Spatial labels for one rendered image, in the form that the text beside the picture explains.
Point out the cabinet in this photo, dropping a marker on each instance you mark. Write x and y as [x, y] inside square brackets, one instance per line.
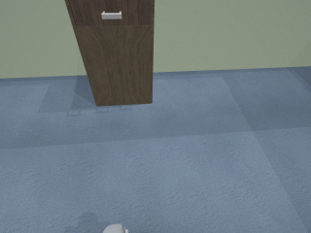
[119, 60]

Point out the drawer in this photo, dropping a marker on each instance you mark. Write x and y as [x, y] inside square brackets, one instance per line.
[133, 12]

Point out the robot left thigh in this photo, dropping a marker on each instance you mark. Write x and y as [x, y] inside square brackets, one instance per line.
[115, 228]

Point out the handle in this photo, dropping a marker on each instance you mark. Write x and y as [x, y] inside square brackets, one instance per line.
[111, 15]

